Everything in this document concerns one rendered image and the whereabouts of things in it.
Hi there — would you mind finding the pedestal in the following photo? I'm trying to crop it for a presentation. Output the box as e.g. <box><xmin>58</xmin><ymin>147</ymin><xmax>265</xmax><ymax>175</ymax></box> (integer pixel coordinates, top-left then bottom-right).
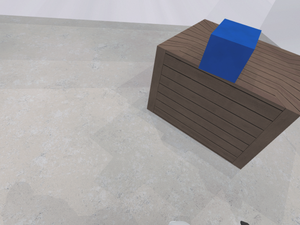
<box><xmin>147</xmin><ymin>19</ymin><xmax>300</xmax><ymax>169</ymax></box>

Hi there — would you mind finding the carton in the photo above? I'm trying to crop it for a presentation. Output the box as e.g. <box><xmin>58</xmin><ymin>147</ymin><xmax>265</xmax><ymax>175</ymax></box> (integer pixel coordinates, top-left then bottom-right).
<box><xmin>199</xmin><ymin>19</ymin><xmax>261</xmax><ymax>83</ymax></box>

